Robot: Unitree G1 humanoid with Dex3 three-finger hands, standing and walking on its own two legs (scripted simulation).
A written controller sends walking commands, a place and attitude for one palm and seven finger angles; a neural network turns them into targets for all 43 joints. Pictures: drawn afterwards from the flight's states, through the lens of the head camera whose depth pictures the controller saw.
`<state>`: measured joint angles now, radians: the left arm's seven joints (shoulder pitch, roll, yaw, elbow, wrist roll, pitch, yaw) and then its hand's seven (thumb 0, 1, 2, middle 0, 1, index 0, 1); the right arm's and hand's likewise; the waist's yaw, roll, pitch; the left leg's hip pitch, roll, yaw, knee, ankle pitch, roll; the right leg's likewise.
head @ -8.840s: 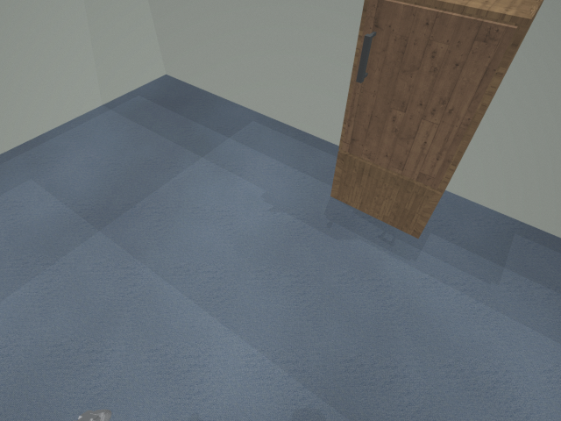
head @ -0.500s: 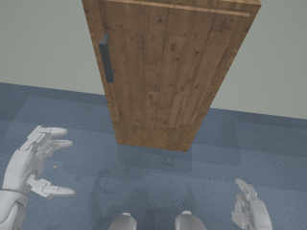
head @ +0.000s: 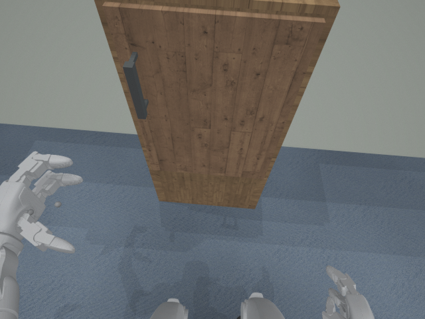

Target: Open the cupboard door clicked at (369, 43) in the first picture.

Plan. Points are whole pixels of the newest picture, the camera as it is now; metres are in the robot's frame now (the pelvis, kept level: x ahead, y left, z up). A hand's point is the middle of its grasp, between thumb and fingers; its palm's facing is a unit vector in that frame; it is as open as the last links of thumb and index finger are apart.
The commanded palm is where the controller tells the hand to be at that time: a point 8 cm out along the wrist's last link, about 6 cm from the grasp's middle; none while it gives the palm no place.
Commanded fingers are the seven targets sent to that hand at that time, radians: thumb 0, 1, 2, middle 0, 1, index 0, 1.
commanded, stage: raise the hand with hooked fingers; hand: left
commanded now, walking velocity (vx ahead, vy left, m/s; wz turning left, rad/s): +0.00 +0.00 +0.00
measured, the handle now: (138, 87) +0.60 +0.21 +0.05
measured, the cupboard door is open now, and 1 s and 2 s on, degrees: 0 0 0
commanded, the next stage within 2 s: move the hooked fingers beside the handle in 0.40 s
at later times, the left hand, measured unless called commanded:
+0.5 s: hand (54, 208) +0.28 +0.28 +0.06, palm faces -0.02 -1.00 -0.05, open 14.0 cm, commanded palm +0.26 +0.33 +0.06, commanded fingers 0.00 -0.50 0.30 -0.30 -1.20 -0.30 -1.20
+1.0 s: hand (76, 166) +0.37 +0.27 +0.06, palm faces -0.02 -1.00 -0.04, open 14.0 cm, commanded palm +0.35 +0.32 +0.06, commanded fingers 0.00 -0.50 0.30 -0.30 -1.20 -0.30 -1.20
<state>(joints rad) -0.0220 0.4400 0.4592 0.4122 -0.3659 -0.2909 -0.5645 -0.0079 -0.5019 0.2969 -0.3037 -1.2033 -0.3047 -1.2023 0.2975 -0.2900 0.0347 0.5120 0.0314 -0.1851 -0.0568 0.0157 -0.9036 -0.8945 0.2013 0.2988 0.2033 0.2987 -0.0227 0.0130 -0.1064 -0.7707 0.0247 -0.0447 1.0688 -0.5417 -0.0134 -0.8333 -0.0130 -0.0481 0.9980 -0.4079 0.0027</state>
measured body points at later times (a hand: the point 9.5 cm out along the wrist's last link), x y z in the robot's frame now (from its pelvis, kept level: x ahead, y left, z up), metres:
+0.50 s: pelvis +0.00 +0.01 +0.00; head +0.07 +0.02 +0.45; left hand +0.28 +0.33 +0.07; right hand +0.16 -0.24 -0.07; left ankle -0.01 +0.12 -0.67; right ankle +0.04 -0.13 -0.67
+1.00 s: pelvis +0.00 +0.00 +0.00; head +0.09 +0.02 +0.44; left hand +0.36 +0.33 +0.06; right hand +0.11 -0.26 -0.09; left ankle -0.01 +0.12 -0.67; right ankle +0.04 -0.13 -0.67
